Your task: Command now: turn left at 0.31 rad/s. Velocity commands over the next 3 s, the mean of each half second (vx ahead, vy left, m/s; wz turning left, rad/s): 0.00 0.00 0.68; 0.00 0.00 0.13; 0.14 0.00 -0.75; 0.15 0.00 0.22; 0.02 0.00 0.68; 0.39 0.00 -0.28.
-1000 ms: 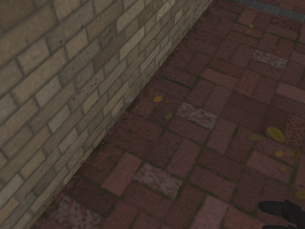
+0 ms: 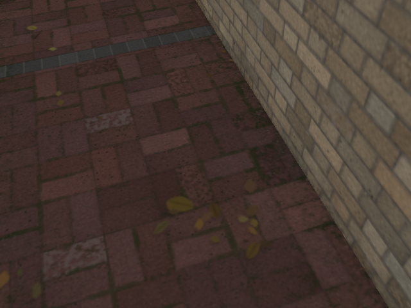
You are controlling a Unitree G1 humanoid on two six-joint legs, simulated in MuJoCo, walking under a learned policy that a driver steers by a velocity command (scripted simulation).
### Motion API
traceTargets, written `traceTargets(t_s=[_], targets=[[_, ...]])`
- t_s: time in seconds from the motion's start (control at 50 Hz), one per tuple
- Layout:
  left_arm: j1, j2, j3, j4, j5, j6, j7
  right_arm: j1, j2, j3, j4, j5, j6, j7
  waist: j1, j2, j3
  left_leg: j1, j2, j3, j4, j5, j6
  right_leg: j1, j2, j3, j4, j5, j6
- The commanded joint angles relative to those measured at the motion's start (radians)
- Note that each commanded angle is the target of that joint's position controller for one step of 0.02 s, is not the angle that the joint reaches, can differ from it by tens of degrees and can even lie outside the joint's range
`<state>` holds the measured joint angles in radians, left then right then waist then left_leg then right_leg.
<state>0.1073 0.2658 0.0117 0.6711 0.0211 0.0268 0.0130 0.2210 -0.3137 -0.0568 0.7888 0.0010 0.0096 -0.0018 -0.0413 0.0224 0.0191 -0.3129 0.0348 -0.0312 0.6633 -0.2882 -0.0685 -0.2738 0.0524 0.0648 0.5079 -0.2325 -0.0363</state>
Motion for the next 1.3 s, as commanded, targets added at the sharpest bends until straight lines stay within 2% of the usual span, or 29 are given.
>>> traceTargets(t_s=[0.02, 0.06, 0.08, 0.1, 0.14, 0.18, 0.26, 0.32, 0.34, 0.36, 0.38, 0.4, 0.46, 0.54, 0.62, 0.72, 0.74, 0.76, 0.78, 0.8, 0.82, 0.9, 1.0, 1.2, 1.22, 1.24, 1.26, 1.28, 1.3], targets=[[0.048, 0.227, 0.071, 0.003, -0.015, -0.002, 0.019, -0.060, -0.145, -0.028, -0.088, 0.005, -0.034, 0.009, 0.052, -0.141, -0.025, 0.024, -0.020, 0.036, -0.190, 0.174, 0.043, 0.081, -0.227, 0.146, -0.093, 0.170, -0.107], [0.071, 0.194, 0.071, -0.022, 0.010, -0.004, 0.038, -0.048, -0.259, -0.058, -0.101, 0.010, -0.037, 0.008, 0.096, 0.091, -0.056, 0.045, 0.112, -0.194, -0.211, 0.550, 0.153, 0.047, -0.065, -0.012, 0.101, 0.091, 0.002], [-0.023, 0.175, 0.070, -0.051, 0.003, -0.009, 0.057, -0.021, -0.255, -0.063, -0.102, 0.034, -0.035, 0.007, 0.050, 0.187, -0.030, 0.060, 0.176, -0.350, -0.284, 0.514, 0.249, -0.045, 0.015, -0.086, 0.206, -0.050, 0.055], [-0.089, 0.161, 0.068, -0.074, -0.009, -0.011, 0.066, 0.032, -0.239, -0.061, -0.094, 0.019, -0.038, 0.005, 0.002, 0.245, -0.015, 0.129, 0.248, -0.496, -0.356, 0.480, 0.329, -0.182, 0.062, -0.053, 0.332, -0.288, 0.067], [-0.057, 0.139, 0.074, -0.063, -0.021, -0.011, 0.044, 0.022, -0.208, -0.056, -0.105, -0.002, -0.045, -0.006, 0.022, 0.196, -0.051, 0.204, 0.245, -0.501, -0.340, 0.437, 0.341, -0.287, 0.026, 0.055, 0.584, -0.380, 0.070], [-0.038, 0.121, 0.073, -0.054, -0.023, -0.022, 0.025, -0.045, -0.186, -0.064, -0.132, 0.036, -0.029, -0.026, 0.053, 0.114, -0.052, 0.211, 0.172, -0.419, -0.307, 0.384, 0.257, -0.285, -0.006, 0.059, 0.429, -0.277, 0.072], [-0.006, 0.105, 0.072, -0.033, -0.043, -0.062, -0.003, -0.053, -0.198, -0.081, -0.166, 0.027, 0.021, -0.043, 0.043, 0.172, -0.129, 0.187, 0.118, -0.448, -0.289, 0.398, 0.232, -0.087, 0.040, 0.026, 0.100, -0.163, 0.099], [0.095, 0.141, 0.097, 0.003, -0.042, -0.058, -0.012, -0.093, -0.168, -0.077, -0.202, 0.054, 0.040, -0.044, 0.082, 0.152, -0.156, 0.074, 0.044, -0.441, -0.231, 0.231, 0.168, 0.152, 0.012, 0.000, -0.196, 0.083, 0.077], [0.117, 0.201, 0.114, 0.000, -0.031, -0.049, -0.003, -0.037, -0.114, -0.063, -0.199, 0.042, 0.042, -0.040, 0.056, 0.023, -0.167, -0.072, -0.032, -0.363, -0.089, -0.047, 0.116, 0.282, -0.169, 0.160, -0.236, 0.050, 0.011], [0.054, 0.279, 0.124, -0.018, 0.014, -0.038, -0.004, 0.009, -0.077, -0.057, -0.222, 0.032, 0.035, -0.033, 0.001, -0.275, -0.118, -0.276, -0.164, -0.187, 0.132, -0.311, 0.064, 0.244, -0.398, 0.451, -0.275, 0.104, -0.142], [0.002, 0.239, 0.114, -0.046, 0.038, -0.048, -0.006, 0.021, -0.165, -0.080, -0.213, 0.018, 0.024, -0.029, -0.007, -0.227, -0.069, -0.311, -0.050, -0.179, 0.328, -0.291, 0.036, 0.161, -0.478, 0.469, -0.288, 0.132, -0.204], [-0.046, 0.178, 0.098, -0.063, 0.032, -0.054, 0.002, 0.015, -0.216, -0.098, -0.191, 0.025, 0.027, -0.025, -0.014, -0.144, -0.039, -0.296, -0.024, -0.151, 0.408, -0.219, 0.028, 0.113, -0.417, 0.348, -0.275, 0.118, -0.183], [-0.066, 0.147, 0.088, -0.063, 0.002, -0.063, 0.029, 0.013, -0.157, -0.086, -0.174, 0.017, 0.047, -0.021, 0.010, -0.136, -0.001, -0.336, 0.023, -0.083, 0.528, -0.058, -0.017, 0.119, -0.295, 0.101, -0.260, 0.166, -0.142], [0.081, 0.168, 0.092, -0.022, 0.007, -0.046, 0.029, -0.115, -0.094, -0.053, -0.247, 0.026, 0.040, -0.006, 0.103, -0.122, -0.032, -0.360, 0.041, -0.024, 0.402, -0.067, -0.055, 0.240, -0.312, 0.040, -0.242, 0.360, -0.213], [0.042, 0.245, 0.113, -0.005, -0.023, -0.047, -0.007, -0.107, -0.091, -0.045, -0.262, 0.010, 0.045, -0.015, 0.079, -0.141, -0.068, -0.193, 0.018, 0.012, 0.173, -0.129, -0.040, 0.243, -0.331, -0.020, -0.197, 0.498, -0.200], [0.033, 0.233, 0.102, 0.032, -0.064, -0.051, -0.030, -0.050, -0.106, -0.044, -0.232, 0.022, 0.058, -0.006, 0.036, -0.178, -0.090, 0.092, -0.044, 0.084, -0.259, 0.115, 0.046, 0.200, -0.314, -0.059, -0.070, 0.498, -0.131], [0.078, 0.198, 0.085, 0.055, -0.058, -0.061, -0.031, 0.002, -0.148, -0.056, -0.217, 0.011, 0.061, -0.013, 0.015, -0.144, -0.103, 0.248, -0.010, 0.022, -0.368, 0.254, 0.081, 0.111, -0.279, -0.087, -0.017, 0.393, -0.063], [0.099, 0.101, 0.043, 0.044, 0.005, -0.070, -0.037, 0.050, -0.206, -0.057, -0.217, -0.009, 0.062, -0.033, 0.034, 0.073, -0.202, 0.489, 0.223, -0.235, -0.326, 0.631, 0.147, -0.084, -0.208, -0.145, 0.157, -0.014, 0.033], [0.078, 0.066, 0.031, 0.028, 0.022, -0.069, -0.031, -0.024, -0.179, -0.034, -0.231, -0.040, 0.042, -0.033, 0.051, 0.203, -0.207, 0.382, 0.402, -0.369, -0.301, 0.749, 0.346, -0.184, -0.130, -0.098, 0.294, -0.442, 0.089], [0.076, 0.152, 0.053, 0.056, 0.006, -0.059, -0.022, -0.042, -0.084, -0.006, -0.217, -0.041, 0.020, -0.019, 0.022, 0.102, -0.208, 0.309, 0.360, -0.279, -0.316, 0.715, 0.384, -0.138, -0.154, -0.011, 0.412, -0.468, 0.111], [0.089, 0.162, 0.059, 0.069, -0.018, -0.050, -0.023, -0.074, -0.078, -0.001, -0.194, -0.045, 0.003, -0.010, 0.037, 0.115, -0.152, 0.294, 0.291, -0.175, -0.307, 0.673, 0.342, -0.179, -0.138, 0.008, 0.454, -0.430, 0.110], [0.171, 0.214, 0.090, 0.106, -0.037, -0.020, 0.004, -0.108, -0.145, -0.023, -0.144, -0.025, -0.001, -0.033, 0.060, 0.154, -0.067, 0.225, 0.244, -0.031, -0.349, 0.626, 0.304, -0.232, -0.084, -0.009, 0.638, -0.263, 0.149], [0.099, 0.138, 0.083, 0.026, -0.035, 0.008, 0.010, -0.133, -0.106, -0.018, -0.121, -0.035, 0.014, -0.066, 0.034, 0.124, -0.016, 0.232, 0.277, 0.034, -0.395, 0.333, 0.289, -0.314, -0.143, -0.054, 0.562, -0.162, 0.174], [0.136, 0.132, 0.102, -0.080, -0.047, 0.063, -0.047, -0.194, -0.166, -0.067, -0.098, 0.028, -0.006, -0.009, 0.082, 0.088, -0.078, 0.227, 0.337, 0.186, -0.218, 0.409, 0.198, -0.040, -0.124, -0.185, 0.110, -0.063, 0.025], [0.185, 0.157, 0.118, -0.068, -0.043, 0.062, -0.036, -0.152, -0.140, -0.066, -0.075, 0.034, -0.004, -0.002, 0.100, 0.032, -0.091, 0.174, 0.287, 0.231, -0.097, 0.341, 0.140, 0.068, -0.091, -0.167, 0.008, 0.046, -0.014], [0.259, 0.267, 0.157, -0.060, -0.044, 0.054, -0.014, -0.120, -0.104, -0.057, -0.072, 0.012, -0.005, 0.005, 0.116, -0.180, -0.093, -0.025, 0.180, 0.295, 0.170, 0.121, 0.054, 0.245, -0.178, 0.028, -0.090, 0.440, -0.089], [0.250, 0.392, 0.174, -0.092, -0.025, 0.034, -0.007, -0.199, -0.046, -0.034, -0.156, -0.034, -0.009, -0.002, 0.088, -0.412, -0.096, -0.371, -0.007, 0.218, 0.449, -0.416, -0.032, 0.350, -0.404, 0.472, -0.123, 0.676, -0.296], [0.260, 0.344, 0.158, -0.097, 0.000, -0.006, -0.025, -0.254, -0.101, -0.047, -0.165, -0.035, -0.011, -0.014, 0.135, -0.235, -0.193, -0.401, -0.024, -0.001, 0.610, -0.450, -0.030, 0.323, -0.451, 0.527, -0.169, 0.554, -0.369], [0.279, 0.296, 0.148, -0.066, -0.024, -0.034, -0.024, -0.240, -0.114, -0.054, -0.179, -0.007, -0.027, -0.012, 0.116, -0.169, -0.165, -0.440, 0.004, -0.050, 0.595, -0.338, 0.006, 0.331, -0.385, 0.457, -0.216, 0.118, -0.316]])
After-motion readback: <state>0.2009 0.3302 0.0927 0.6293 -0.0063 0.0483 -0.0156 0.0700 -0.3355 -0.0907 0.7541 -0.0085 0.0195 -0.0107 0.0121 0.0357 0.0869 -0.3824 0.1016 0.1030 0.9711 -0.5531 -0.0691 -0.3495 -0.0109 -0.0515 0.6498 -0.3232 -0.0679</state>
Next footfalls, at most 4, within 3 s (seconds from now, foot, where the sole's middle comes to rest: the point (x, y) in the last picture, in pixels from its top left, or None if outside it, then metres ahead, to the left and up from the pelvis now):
0.02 left None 0.03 0.15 -0.77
0.34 right None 0.07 -0.09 -0.77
0.74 left None -0.04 0.16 -0.77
1.24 right None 0.07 -0.08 -0.77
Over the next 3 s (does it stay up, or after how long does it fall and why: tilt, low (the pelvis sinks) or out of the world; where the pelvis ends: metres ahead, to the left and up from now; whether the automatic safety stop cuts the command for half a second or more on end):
stays up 0.40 0.08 0.00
